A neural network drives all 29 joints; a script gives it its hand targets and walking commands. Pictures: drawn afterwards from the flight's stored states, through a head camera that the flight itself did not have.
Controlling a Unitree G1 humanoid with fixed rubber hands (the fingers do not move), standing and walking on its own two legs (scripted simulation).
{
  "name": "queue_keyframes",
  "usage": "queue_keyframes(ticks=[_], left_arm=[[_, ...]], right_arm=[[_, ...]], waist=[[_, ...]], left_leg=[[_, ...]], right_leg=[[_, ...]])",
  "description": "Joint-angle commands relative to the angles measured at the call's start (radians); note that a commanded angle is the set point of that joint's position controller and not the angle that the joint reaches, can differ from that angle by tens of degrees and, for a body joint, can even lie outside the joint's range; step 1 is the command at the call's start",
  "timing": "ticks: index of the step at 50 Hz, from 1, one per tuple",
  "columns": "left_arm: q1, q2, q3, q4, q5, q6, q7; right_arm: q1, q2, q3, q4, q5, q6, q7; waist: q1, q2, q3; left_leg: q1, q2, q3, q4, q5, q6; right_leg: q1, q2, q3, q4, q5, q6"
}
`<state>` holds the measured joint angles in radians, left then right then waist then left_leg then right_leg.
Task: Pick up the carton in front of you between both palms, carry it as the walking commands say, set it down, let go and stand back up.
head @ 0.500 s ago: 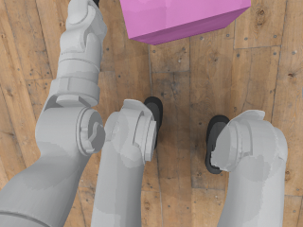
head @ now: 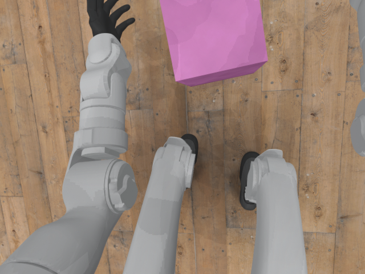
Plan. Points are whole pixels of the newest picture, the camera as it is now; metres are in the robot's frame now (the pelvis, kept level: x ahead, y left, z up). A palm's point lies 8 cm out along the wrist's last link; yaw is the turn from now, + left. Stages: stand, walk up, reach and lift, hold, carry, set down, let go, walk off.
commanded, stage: set down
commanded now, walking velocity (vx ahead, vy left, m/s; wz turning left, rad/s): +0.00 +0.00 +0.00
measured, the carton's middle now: (214, 40) +0.55 +0.04 -0.39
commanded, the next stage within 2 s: let go in 0.36 s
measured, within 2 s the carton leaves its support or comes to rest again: neither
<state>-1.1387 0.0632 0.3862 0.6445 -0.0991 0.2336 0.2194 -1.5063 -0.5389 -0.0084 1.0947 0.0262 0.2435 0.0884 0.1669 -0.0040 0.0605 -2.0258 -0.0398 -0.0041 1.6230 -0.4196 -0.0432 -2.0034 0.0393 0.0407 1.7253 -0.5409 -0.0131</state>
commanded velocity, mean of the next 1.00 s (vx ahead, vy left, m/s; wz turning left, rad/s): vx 0.00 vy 0.00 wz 0.00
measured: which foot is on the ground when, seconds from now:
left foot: down 0.00-1.00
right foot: down 0.00-1.00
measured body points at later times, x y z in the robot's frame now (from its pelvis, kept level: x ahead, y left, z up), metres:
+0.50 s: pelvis +0.03 +0.00 +0.13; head +0.34 -0.02 +0.45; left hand +0.50 +0.21 +0.02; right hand +0.60 -0.18 +0.03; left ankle +0.12 +0.13 -0.48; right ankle +0.08 -0.11 -0.48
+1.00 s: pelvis +0.09 +0.02 +0.23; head +0.26 +0.00 +0.65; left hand +0.35 +0.25 +0.14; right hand +0.41 -0.20 +0.12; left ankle +0.12 +0.13 -0.48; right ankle +0.08 -0.11 -0.48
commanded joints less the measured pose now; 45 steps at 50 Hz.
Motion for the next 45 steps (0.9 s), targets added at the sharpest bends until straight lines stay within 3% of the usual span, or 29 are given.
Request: queue_keyframes(ticks=[1,17,20,24,29,31,36,40,45], left_arm=[[-0.155,0.113,0.011,-0.146,0.006,-0.004,-0.007],[-0.029,0.053,0.046,-0.17,0.088,-0.006,-0.058],[0.002,0.035,0.047,-0.169,0.113,-0.016,-0.073],[0.131,0.036,0.036,-0.187,0.156,-0.041,-0.113],[0.353,0.08,-0.032,-0.218,0.188,-0.085,-0.187],[0.417,0.108,-0.066,-0.229,0.195,-0.1,-0.221],[0.589,0.156,-0.134,-0.232,0.18,-0.124,-0.283],[0.752,0.164,-0.196,-0.216,0.142,-0.147,-0.313],[0.943,0.176,-0.267,-0.245,0.099,-0.181,-0.316]], right_arm=[[-0.316,-0.09,-0.021,-0.146,-0.009,-0.001,0.003],[-0.176,-0.029,-0.139,-0.12,-0.105,-0.013,0.031],[-0.124,-0.008,-0.173,-0.11,-0.132,-0.023,0.034],[0.017,0.047,-0.221,-0.158,-0.175,-0.04,0.01],[0.286,0.168,-0.269,-0.32,-0.199,-0.069,-0.07],[0.383,0.22,-0.266,-0.397,-0.189,-0.08,-0.108],[0.601,0.274,-0.245,-0.543,-0.156,-0.112,-0.162],[0.777,0.272,-0.22,-0.567,-0.13,-0.143,-0.158],[1.006,0.267,-0.189,-0.557,-0.099,-0.187,-0.13]], waist=[[0.045,-0.252,-1.204],[0.044,-0.204,-1.088],[0.03,-0.187,-1.069],[0.017,-0.176,-1.139],[-0.009,-0.168,-1.194],[-0.014,-0.155,-1.157],[-0.024,-0.096,-0.938],[-0.034,-0.05,-0.777],[-0.052,-0.008,-0.656]], left_leg=[[0.612,-0.047,0.128,-0.152,0.355,-0.03],[0.797,-0.036,0.119,-0.466,0.437,-0.043],[0.844,-0.033,0.117,-0.516,0.446,-0.045],[0.929,-0.034,0.112,-0.575,0.52,-0.04],[1.026,-0.036,0.094,-0.648,0.574,-0.012],[1.085,-0.034,0.085,-0.686,0.552,0.002],[1.303,-0.01,0.052,-0.783,0.469,0.02],[1.45,0.014,0.026,-0.852,0.428,0.018],[1.627,0.029,-0.01,-0.921,0.481,0.009]], right_leg=[[0.754,0.033,-0.037,-0.227,0.356,0.012],[0.962,0.035,-0.013,-0.546,0.473,0.018],[0.996,0.036,-0.009,-0.604,0.498,0.019],[1.125,0.04,0.003,-0.667,0.63,0.027],[1.301,0.038,0.023,-0.745,0.785,0.044],[1.326,0.037,0.023,-0.789,0.753,0.05],[1.245,0.039,-0.013,-0.928,0.491,0.052],[1.211,0.034,-0.03,-1.007,0.357,0.043],[1.25,0.031,-0.037,-1.068,0.322,0.027]])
